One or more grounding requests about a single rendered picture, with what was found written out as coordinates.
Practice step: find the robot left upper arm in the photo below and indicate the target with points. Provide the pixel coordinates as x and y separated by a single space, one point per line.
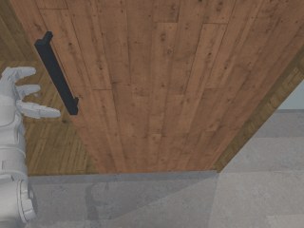
18 204

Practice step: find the robot left hand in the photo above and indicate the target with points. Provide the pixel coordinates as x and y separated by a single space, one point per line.
11 94

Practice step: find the robot left forearm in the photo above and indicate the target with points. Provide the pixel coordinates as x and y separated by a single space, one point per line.
12 145

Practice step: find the handle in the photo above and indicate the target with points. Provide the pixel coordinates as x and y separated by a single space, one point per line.
47 55

